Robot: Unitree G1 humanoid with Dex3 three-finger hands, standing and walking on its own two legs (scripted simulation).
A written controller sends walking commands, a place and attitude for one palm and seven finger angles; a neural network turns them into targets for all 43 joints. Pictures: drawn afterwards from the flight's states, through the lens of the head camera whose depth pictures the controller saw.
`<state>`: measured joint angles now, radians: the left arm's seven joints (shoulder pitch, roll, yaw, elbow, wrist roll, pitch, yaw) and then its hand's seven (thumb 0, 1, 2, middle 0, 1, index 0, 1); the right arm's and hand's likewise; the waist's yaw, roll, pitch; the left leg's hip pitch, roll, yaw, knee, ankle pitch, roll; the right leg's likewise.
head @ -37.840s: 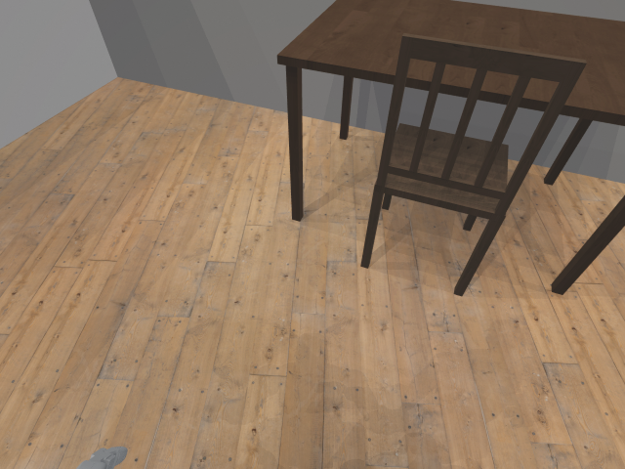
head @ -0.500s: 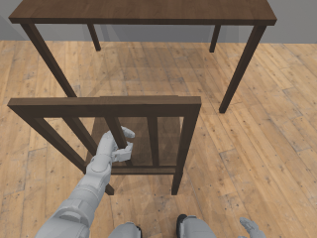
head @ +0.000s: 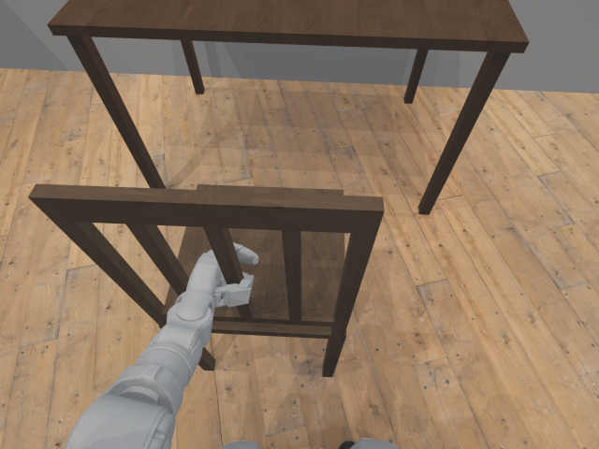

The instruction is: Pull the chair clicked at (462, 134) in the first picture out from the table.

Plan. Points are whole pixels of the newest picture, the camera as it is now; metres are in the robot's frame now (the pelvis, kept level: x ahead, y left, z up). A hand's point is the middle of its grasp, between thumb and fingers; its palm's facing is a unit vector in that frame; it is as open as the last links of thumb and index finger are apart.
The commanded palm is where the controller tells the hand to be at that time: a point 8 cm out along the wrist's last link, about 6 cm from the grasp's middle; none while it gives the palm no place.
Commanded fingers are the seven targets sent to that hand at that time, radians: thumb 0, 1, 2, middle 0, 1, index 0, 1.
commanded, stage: step backward, pulling the chair out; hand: left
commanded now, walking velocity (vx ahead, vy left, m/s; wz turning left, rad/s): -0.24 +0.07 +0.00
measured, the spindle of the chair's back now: (234, 278) +0.37 +0.12 -0.07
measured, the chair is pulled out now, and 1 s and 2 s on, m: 0.52 0.59 0.59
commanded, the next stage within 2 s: stop walking, hand still on the chair in 0.04 s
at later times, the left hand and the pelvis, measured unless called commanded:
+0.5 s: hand (245, 334) +0.27 +0.09 -0.06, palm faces -0.08 -0.98 -0.16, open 5.6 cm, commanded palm +0.26 +0.15 -0.05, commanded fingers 0.00 0.90 0.90 -0.50 -1.45 -0.50 -1.45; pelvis -0.02 +0.00 +0.01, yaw -2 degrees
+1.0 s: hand (242, 337) +0.27 +0.10 -0.06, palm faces -0.13 -0.98 -0.16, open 5.6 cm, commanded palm +0.26 +0.15 -0.05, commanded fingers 0.00 0.90 0.90 -0.50 -1.45 -0.50 -1.45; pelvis +0.01 +0.01 +0.01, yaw -2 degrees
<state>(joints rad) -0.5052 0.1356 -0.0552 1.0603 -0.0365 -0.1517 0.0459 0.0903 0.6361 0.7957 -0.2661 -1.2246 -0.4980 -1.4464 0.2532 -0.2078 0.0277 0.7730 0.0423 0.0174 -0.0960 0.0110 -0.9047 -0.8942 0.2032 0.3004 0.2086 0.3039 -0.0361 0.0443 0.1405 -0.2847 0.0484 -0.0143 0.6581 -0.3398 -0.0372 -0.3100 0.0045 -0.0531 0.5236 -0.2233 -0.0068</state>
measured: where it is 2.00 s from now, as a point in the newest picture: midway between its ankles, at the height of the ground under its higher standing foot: outside the picture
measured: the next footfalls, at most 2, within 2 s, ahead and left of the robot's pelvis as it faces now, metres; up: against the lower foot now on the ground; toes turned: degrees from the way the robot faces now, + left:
none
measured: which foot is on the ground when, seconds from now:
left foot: down 0.00-1.00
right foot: down 0.00-1.00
